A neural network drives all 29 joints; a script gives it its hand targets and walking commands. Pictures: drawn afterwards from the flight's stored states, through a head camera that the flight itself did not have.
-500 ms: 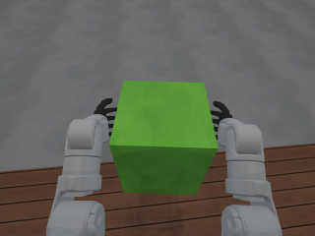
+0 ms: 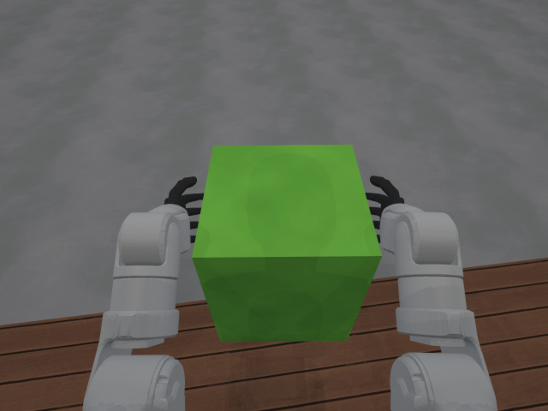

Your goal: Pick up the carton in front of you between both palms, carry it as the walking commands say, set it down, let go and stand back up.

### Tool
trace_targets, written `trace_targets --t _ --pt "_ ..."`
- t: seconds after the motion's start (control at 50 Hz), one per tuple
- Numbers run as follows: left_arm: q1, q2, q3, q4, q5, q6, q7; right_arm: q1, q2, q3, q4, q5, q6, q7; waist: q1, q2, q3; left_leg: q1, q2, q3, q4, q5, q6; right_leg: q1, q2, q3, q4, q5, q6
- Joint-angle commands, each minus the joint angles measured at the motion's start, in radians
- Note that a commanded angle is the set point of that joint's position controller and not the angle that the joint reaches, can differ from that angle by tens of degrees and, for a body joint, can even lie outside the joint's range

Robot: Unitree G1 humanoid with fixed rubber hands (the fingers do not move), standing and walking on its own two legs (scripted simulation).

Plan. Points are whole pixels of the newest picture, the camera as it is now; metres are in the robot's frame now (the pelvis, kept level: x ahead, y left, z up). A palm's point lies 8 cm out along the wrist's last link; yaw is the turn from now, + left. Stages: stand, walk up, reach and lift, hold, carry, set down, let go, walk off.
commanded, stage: carry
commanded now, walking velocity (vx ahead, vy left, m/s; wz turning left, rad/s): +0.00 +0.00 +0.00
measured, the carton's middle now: (283, 247) +0.36 +0.00 +0.04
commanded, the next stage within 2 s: none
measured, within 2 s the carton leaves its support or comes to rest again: neither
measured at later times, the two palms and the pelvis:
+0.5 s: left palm (175, 235) +0.31 +0.14 +0.14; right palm (409, 236) +0.31 -0.16 +0.14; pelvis -0.03 -0.01 +0.00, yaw +0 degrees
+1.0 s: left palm (180, 236) +0.31 +0.13 +0.13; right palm (411, 237) +0.31 -0.17 +0.13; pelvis -0.03 -0.01 +0.00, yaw +0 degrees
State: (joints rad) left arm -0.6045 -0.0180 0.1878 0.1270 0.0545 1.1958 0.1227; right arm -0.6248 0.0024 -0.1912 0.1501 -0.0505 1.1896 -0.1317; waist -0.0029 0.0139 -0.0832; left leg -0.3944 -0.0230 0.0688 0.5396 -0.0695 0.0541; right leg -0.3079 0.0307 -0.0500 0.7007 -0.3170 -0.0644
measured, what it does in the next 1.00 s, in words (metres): stands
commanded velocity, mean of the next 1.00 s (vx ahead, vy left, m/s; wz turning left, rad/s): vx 0.00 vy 0.00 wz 0.00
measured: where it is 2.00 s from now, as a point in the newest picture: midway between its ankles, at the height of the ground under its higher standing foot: outside the picture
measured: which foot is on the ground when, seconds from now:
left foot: down 0.00-1.00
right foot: down 0.00-1.00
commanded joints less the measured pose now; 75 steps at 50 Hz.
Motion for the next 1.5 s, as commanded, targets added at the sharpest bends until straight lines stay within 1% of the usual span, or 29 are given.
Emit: trace_targets --t 0.0,0.04,0.12,0.16,0.2,0.28,0.36,0.48,0.64,0.72,0.9,1.16,1.48 --pt "-0.731 -1.063 -0.628 -0.125 -0.413 -0.031 -0.229 -0.703 1.095 0.622 -0.111 0.416 -0.018 0.251 0.001 -0.01 -0.438 0.266 0.183 -0.149 -0.015 0.532 0.075 0.101 -0.15 0.13 -0.079 0.433 -0.026" --pt "-0.739 -1.063 -0.625 -0.121 -0.415 -0.03 -0.228 -0.709 1.094 0.616 -0.11 0.415 -0.016 0.25 0.001 -0.007 -0.424 0.264 0.184 -0.156 -0.044 0.447 0.068 0.094 -0.147 0.134 -0.101 0.357 -0.032" --pt "-0.741 -1.062 -0.609 -0.09 -0.41 -0.026 -0.232 -0.709 1.088 0.597 -0.086 0.404 -0.011 0.251 -0.001 -0.004 -0.375 0.242 0.185 -0.174 -0.105 0.194 0.057 0.059 -0.139 0.145 -0.152 0.162 -0.041" --pt "-0.741 -1.065 -0.597 -0.065 -0.403 -0.024 -0.235 -0.711 1.086 0.585 -0.065 0.397 -0.009 0.253 -0.002 -0.006 -0.341 0.221 0.184 -0.179 -0.126 0.087 0.051 0.037 -0.14 0.151 -0.174 0.103 -0.045" --pt "-0.739 -1.067 -0.582 -0.036 -0.394 -0.023 -0.238 -0.713 1.085 0.572 -0.039 0.392 -0.009 0.255 -0.003 -0.006 -0.31 0.205 0.184 -0.18 -0.136 0.043 0.046 0.018 -0.142 0.153 -0.187 0.084 -0.047" --pt "-0.74 -1.071 -0.556 0.01 -0.383 -0.025 -0.24 -0.719 1.09 0.546 0.005 0.388 -0.012 0.259 -0.003 -0.001 -0.29 0.194 0.184 -0.177 -0.129 0.076 0.04 0.007 -0.142 0.15 -0.186 0.118 -0.044" --pt "-0.754 -1.076 -0.54 0.021 -0.384 -0.026 -0.237 -0.735 1.099 0.531 0.021 0.394 -0.015 0.26 -0.002 0.003 -0.298 0.195 0.184 -0.174 -0.121 0.115 0.037 0.013 -0.139 0.147 -0.174 0.152 -0.042" --pt "-0.776 -1.086 -0.538 -0.002 -0.397 -0.023 -0.228 -0.758 1.11 0.528 0.0 0.409 -0.013 0.253 -0.001 0.005 -0.327 0.206 0.184 -0.17 -0.11 0.157 0.037 0.028 -0.136 0.146 -0.158 0.189 -0.041" --pt "-0.776 -1.091 -0.552 -0.036 -0.413 -0.013 -0.224 -0.758 1.111 0.542 -0.038 0.416 -0.004 0.245 0.0 0.0 -0.373 0.23 0.182 -0.159 -0.081 0.274 0.042 0.054 -0.136 0.144 -0.127 0.296 -0.04" --pt "-0.776 -1.092 -0.56 -0.048 -0.417 -0.01 -0.225 -0.756 1.111 0.549 -0.05 0.416 0.0 0.244 0.001 -0.002 -0.386 0.236 0.181 -0.157 -0.073 0.305 0.045 0.062 -0.138 0.145 -0.119 0.329 -0.039" --pt "-0.776 -1.091 -0.57 -0.058 -0.418 -0.006 -0.23 -0.754 1.111 0.561 -0.061 0.414 0.004 0.245 0.002 -0.005 -0.385 0.234 0.181 -0.157 -0.079 0.278 0.045 0.062 -0.14 0.149 -0.123 0.315 -0.042" --pt "-0.773 -1.087 -0.564 -0.042 -0.411 -0.007 -0.233 -0.753 1.111 0.558 -0.045 0.411 0.004 0.249 0.002 -0.006 -0.365 0.222 0.18 -0.156 -0.088 0.235 0.039 0.052 -0.144 0.153 -0.137 0.296 -0.042" --pt "-0.777 -1.088 -0.561 -0.044 -0.414 -0.006 -0.232 -0.757 1.113 0.555 -0.046 0.412 0.004 0.247 0.004 -0.006 -0.369 0.223 0.181 -0.152 -0.086 0.246 0.037 0.056 -0.145 0.153 -0.135 0.316 -0.04"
